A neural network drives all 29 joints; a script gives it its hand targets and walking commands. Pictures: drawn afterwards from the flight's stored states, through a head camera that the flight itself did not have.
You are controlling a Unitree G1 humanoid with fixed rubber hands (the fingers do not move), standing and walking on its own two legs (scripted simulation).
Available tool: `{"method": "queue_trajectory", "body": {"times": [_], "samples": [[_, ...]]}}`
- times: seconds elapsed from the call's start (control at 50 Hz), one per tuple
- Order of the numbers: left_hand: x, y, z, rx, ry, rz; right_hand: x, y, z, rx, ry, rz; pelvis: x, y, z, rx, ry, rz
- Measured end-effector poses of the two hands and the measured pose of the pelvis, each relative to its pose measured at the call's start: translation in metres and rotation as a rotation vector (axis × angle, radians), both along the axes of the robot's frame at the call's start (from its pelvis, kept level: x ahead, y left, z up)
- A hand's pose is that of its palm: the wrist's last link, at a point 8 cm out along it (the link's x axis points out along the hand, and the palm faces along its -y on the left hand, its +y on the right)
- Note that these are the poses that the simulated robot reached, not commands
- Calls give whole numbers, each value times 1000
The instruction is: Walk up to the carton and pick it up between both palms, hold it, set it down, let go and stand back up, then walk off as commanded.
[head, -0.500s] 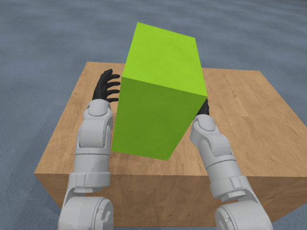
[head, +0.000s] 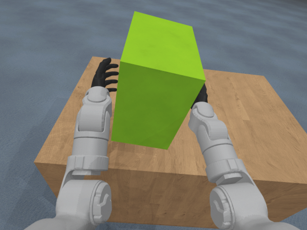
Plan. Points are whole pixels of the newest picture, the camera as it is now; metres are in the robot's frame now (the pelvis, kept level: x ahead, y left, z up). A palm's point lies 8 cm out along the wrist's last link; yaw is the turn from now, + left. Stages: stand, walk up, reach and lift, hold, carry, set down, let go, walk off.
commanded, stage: reach and lift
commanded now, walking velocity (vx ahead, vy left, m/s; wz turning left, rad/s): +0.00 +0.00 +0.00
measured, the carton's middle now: (151, 83) +0.45 +0.01 +0.18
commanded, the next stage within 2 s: hold in 0.02 s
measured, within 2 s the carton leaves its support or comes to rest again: neither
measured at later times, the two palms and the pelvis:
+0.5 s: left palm (102, 86) +0.37 +0.13 +0.22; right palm (206, 102) +0.37 -0.12 +0.19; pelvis +0.02 +0.01 +0.00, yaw -1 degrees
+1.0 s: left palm (97, 88) +0.38 +0.14 +0.21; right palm (200, 102) +0.37 -0.11 +0.19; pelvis +0.00 +0.00 +0.00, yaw +0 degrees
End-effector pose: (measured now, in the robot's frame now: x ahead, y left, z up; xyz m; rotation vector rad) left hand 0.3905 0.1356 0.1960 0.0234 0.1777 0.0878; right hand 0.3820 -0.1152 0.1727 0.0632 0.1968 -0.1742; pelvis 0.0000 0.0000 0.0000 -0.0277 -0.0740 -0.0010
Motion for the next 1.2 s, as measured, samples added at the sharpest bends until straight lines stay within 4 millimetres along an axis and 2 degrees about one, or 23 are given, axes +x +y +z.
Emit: {"method": "queue_trajectory", "body": {"times": [0.2,0.32,0.44,0.52,0.64,0.82,0.96,1.1,1.2], "samples": [[-4,1,4,-9,-32,-8,-3,0,13,-14,-35,-5,14,0,1,-5,-45,15],[-4,-3,1,2,0,-21,-7,-4,9,-5,-1,-16,18,3,1,-4,-61,1],[-13,-8,15,10,-52,-22,-15,-9,16,3,-53,-15,21,7,1,-9,-69,-12],[-16,-9,22,12,-57,-15,-17,-9,21,5,-58,-17,19,9,1,-6,-85,-24],[-12,-4,19,4,-6,-6,-13,-4,16,-11,-5,-5,14,8,1,4,-81,-32],[-19,4,25,-29,-52,21,-12,3,29,-13,-51,13,9,3,1,-4,-71,-10],[-14,4,12,-16,21,16,-10,4,17,-9,21,8,5,0,1,0,-74,-1],[-20,-3,22,2,-43,14,-14,-2,21,12,-43,10,6,1,0,-8,-67,2],[-12,-6,20,15,6,11,-9,-5,16,21,8,-2,5,1,0,3,-73,-11]]}}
